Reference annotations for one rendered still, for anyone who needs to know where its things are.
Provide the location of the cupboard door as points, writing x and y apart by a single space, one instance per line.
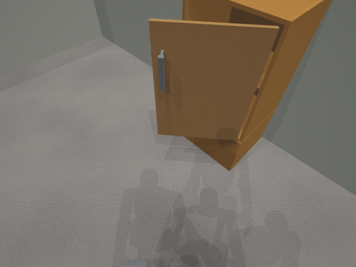
212 71

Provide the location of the handle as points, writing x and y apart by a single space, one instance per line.
161 69

